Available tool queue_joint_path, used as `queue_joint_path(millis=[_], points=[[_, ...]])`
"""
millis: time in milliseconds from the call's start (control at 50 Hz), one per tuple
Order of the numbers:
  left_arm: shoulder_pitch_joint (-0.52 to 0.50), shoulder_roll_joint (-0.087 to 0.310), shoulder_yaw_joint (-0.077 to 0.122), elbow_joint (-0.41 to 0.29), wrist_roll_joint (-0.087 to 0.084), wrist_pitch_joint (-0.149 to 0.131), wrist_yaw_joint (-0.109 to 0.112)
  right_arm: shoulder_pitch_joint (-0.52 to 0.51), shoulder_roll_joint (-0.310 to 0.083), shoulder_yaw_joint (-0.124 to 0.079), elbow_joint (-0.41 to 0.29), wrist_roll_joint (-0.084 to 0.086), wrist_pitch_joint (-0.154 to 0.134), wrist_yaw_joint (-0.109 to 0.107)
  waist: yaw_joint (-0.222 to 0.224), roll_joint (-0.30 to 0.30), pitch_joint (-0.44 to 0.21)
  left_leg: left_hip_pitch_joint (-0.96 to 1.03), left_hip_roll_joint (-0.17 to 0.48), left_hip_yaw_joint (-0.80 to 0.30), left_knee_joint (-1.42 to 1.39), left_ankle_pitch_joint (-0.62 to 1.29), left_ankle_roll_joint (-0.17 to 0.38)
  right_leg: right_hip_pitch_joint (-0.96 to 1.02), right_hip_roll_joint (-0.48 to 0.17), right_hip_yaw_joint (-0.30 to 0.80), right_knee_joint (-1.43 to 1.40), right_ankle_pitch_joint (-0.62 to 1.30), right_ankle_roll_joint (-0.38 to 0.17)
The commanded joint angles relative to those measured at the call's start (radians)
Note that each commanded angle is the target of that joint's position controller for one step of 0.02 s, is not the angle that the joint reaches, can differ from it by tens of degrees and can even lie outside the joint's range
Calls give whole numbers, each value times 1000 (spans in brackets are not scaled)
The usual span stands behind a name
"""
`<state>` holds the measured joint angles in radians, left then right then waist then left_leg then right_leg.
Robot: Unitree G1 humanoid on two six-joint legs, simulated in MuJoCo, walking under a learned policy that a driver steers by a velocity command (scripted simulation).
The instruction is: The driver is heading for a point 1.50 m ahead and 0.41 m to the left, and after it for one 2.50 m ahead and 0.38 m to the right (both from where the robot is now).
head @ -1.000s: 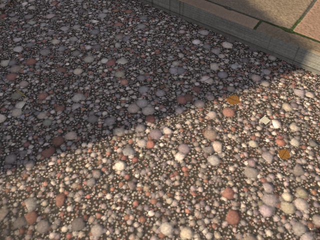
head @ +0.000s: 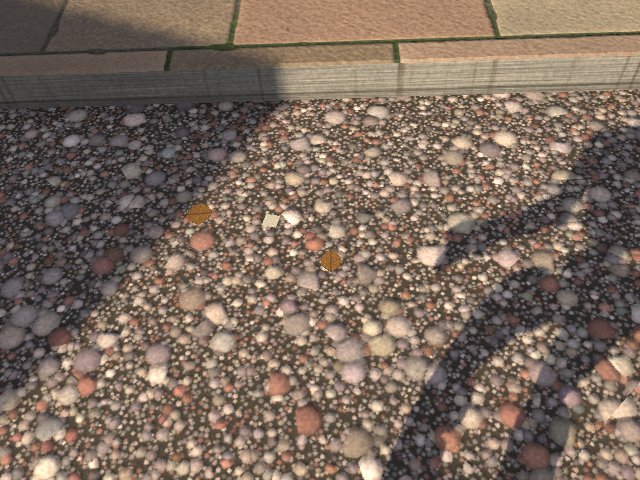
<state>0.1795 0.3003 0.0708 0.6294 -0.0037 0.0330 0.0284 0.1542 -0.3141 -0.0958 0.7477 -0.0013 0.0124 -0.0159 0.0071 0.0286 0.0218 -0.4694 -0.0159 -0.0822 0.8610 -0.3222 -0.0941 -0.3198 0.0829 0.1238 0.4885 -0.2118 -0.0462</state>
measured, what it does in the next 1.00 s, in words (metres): steps on the spot: left foot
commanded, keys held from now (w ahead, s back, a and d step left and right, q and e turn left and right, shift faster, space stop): no key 0.98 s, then w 0.02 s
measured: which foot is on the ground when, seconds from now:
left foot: up 0.00-0.12, down 0.14-1.00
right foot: down 0.00-1.00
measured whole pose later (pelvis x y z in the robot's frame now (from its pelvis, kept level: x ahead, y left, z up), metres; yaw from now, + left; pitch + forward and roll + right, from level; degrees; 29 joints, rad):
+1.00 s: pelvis +0.02 +0.06 +0.00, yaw -4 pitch +0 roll +1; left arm 0.31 0.21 0.10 0.74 0.00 -0.01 0.05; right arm 0.21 -0.21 -0.06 0.81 0.00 -0.06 0.02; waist 0.00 -0.01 0.00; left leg -0.14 -0.06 -0.03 0.40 -0.04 -0.13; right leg -0.25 0.02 0.18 0.53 -0.28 0.04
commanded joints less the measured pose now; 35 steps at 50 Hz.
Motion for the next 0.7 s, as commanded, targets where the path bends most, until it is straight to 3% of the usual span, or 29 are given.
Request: queue_joint_path(millis=[20, 80, 120, 160, 180, 200, 220, 240, 260, 300, 340, 480, 700], points=[[-23, 157, 41, -62, 6, -8, 4, -21, -64, -6, -73, 6, -12, 8, 17, -163, -140, 45, 10, -8, -83, -5, 3, 112, -256, 263, -73, 299, -199], [-20, 149, 34, -53, 8, -3, 0, -16, -61, -2, -80, 9, -17, 19, 25, -160, -123, 101, 6, -4, -166, -26, 19, 78, -249, 309, -33, 277, -203], [-36, 134, 26, -49, 2, 0, 2, 14, -49, 0, -73, 12, -26, 29, 1, -154, -119, 169, 6, 4, -301, 37, 39, 61, -223, 322, 15, 277, -187], [-29, 89, 10, -43, -7, -1, 10, 73, -40, 1, -50, 3, -37, 36, -30, -132, -118, 313, 33, 22, -524, 269, 79, 4, -146, 265, 102, 182, -112], [25, 70, 12, -52, -9, -8, 7, 20, -152, -19, -44, -22, -40, 35, 56, 140, -96, 255, 134, -147, -495, 279, 136, -27, -34, 82, 142, 14, -23], [33, 96, 19, -19, 3, -15, 5, -55, -50, 9, -88, -41, -49, 35, 43, 155, -58, 210, 195, -212, -550, 299, 180, -6, -25, 55, 186, -97, 25], [21, 92, 22, -21, 7, -19, 0, -90, -19, 26, -103, -41, -55, 30, 48, 157, -36, 172, 219, -231, -572, 309, 188, 18, -37, 38, 184, -86, 34], [35, 67, 17, -9, 16, -17, -2, -103, -24, 30, -111, -29, -63, 30, 57, 114, -25, 149, 194, -199, -576, 278, 166, 59, -58, 32, 134, -38, 32], [44, 68, 19, -11, 26, -17, -5, -97, -54, 19, -113, -13, -70, 30, 44, 86, -9, 164, 169, -170, -567, 221, 141, 55, -70, 37, 98, 48, 30], [48, 69, 25, 1, 16, -24, -11, -58, -70, 10, -106, -7, -78, 25, 18, 29, -8, 224, 112, -98, -539, 171, 93, 36, -80, 57, 71, 114, 12], [51, 64, 28, 5, 5, -29, -10, -30, -56, 11, -105, 0, -79, 22, 1, -3, -14, 278, 96, -75, -519, 226, 81, 4, -87, 70, 57, 146, 0], [94, 35, 35, 17, 6, -38, 2, -17, -22, 14, -100, 1, -76, 32, -6, -38, -35, 325, 91, -64, -527, 261, 95, 10, -99, 76, 28, 157, 13], [138, 29, 47, 33, 2, -48, 16, 0, -12, 11, -61, 4, -80, 38, 0, -38, -33, 330, 78, -52, -542, 318, 90, 40, -110, 70, 21, 218, 22]])
Velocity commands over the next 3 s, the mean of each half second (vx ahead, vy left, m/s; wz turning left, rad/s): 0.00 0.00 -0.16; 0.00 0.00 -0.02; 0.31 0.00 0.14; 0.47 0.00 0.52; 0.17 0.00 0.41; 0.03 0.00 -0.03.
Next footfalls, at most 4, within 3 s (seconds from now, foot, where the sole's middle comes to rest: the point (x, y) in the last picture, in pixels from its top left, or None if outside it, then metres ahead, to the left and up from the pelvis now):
0.14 left None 0.03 0.14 -0.79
1.76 left None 0.44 0.17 -0.81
2.20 right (296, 349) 0.77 0.13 -0.81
2.54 left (217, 424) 0.59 0.30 -0.81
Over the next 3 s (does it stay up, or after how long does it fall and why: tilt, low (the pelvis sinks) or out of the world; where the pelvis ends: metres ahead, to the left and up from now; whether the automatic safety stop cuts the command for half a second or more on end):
stays up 0.64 0.20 -0.05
